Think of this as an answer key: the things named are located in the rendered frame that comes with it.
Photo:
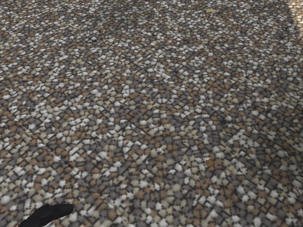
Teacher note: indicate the robot left hand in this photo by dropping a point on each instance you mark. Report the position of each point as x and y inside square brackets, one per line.
[46, 214]

